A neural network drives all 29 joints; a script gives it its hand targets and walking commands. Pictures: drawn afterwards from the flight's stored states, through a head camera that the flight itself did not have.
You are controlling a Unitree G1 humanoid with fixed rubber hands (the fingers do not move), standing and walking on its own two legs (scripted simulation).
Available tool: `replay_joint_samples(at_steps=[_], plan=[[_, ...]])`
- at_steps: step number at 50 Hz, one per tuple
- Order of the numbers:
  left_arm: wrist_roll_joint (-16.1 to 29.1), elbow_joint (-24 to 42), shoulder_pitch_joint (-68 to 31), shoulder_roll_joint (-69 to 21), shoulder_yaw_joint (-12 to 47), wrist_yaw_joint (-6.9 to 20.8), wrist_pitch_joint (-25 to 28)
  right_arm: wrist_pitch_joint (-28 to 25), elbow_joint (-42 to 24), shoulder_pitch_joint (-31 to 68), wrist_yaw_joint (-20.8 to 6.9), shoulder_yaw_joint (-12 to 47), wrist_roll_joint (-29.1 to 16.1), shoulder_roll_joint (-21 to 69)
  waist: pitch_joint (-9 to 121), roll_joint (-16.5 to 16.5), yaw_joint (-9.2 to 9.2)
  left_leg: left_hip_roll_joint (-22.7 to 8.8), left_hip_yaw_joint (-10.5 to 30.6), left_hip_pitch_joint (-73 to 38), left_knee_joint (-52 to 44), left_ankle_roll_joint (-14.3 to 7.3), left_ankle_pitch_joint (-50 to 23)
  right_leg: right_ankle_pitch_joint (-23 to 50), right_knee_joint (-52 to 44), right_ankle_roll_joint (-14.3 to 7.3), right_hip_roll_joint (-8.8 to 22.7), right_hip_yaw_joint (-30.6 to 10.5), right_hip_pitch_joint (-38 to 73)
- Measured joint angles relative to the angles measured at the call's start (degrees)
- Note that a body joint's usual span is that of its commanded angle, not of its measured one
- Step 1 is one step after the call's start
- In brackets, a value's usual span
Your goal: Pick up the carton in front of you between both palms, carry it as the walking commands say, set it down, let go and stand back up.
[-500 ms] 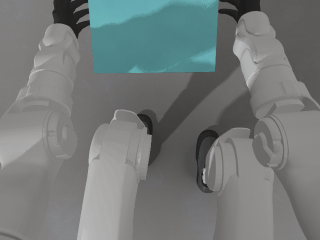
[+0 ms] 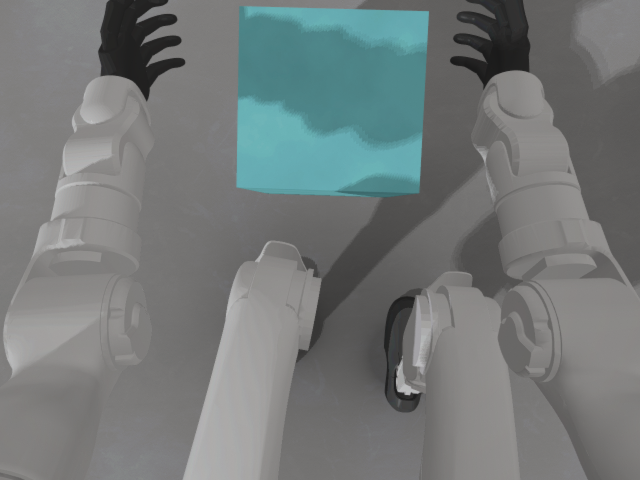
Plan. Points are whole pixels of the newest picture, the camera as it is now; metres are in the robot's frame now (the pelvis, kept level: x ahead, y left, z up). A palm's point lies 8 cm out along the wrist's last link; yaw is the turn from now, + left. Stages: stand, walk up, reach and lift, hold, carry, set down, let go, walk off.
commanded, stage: set down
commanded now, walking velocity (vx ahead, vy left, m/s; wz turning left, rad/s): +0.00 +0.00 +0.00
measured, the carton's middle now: (329, 124) +0.49 +0.09 -0.30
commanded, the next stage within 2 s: let go in 0.74 s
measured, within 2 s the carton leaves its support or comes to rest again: neither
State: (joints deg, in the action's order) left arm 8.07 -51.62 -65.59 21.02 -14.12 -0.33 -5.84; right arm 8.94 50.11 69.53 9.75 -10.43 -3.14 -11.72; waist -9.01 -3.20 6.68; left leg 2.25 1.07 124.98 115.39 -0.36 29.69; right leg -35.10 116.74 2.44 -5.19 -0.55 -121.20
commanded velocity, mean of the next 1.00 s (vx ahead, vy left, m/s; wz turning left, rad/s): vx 0.00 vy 0.00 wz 0.00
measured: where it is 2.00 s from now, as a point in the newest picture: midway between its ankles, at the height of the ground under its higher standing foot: (341, 356)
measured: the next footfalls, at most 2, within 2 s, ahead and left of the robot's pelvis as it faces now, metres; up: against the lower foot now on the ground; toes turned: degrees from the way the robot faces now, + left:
none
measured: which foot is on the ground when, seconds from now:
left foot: down 0.00-1.00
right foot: down 0.00-1.00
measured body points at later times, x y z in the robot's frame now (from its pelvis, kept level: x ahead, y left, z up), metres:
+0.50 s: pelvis +0.02 +0.00 +0.13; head +0.33 +0.04 +0.45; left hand +0.49 +0.31 +0.02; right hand +0.55 -0.09 +0.01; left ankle +0.12 +0.11 -0.39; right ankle +0.10 -0.12 -0.39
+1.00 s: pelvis +0.06 +0.01 +0.26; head +0.32 +0.05 +0.62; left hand +0.44 +0.30 +0.14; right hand +0.49 -0.11 +0.13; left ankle +0.12 +0.11 -0.39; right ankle +0.10 -0.12 -0.39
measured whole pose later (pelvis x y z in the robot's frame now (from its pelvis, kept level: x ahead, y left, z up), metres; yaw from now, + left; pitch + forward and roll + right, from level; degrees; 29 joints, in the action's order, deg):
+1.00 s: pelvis +0.06 +0.01 +0.26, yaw +1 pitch +39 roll -2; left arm -3.4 -39.7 -37.0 15.9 -16.8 7.5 -5.4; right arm 8.6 34.9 37.2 7.3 -11.6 6.7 -4.1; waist 4.3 -1.5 4.0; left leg 2.4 2.1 79.2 57.8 -1.6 17.5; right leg -20.7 57.2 2.2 -2.9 -3.0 -75.7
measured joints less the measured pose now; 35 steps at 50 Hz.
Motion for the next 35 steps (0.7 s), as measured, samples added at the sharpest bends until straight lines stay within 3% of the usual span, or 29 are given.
replay_joint_samples(at_steps=[8,21,35], plan=[[-2.37,-0.28,1.76,-0.83,-2.18,1.03,-0.27,-0.44,1.34,-1.30,-0.75,-1.37,1.43,0.58,7.14,0.47,-0.59,0.07,0.59,-2.35,-7.75,0.11,-1.26,1.72,-8.12,-0.25,0.25,0.00,2.25],[-2.52,5.95,7.67,-0.53,-4.78,4.08,-2.74,3.04,-8.60,-8.50,-0.47,0.11,2.57,2.44,10.34,0.75,-0.87,-0.10,0.59,-12.06,-21.23,0.22,-3.36,4.41,-21.50,-0.70,0.52,-0.90,11.36],[-6.25,5.36,11.60,-2.86,-6.54,5.67,-1.18,1.38,-7.60,-13.32,-2.76,-2.18,4.48,4.02,13.77,0.81,-1.65,0.14,1.36,-26.37,-38.84,-0.06,-7.60,9.11,-39.80,-0.79,1.39,-1.19,25.87]])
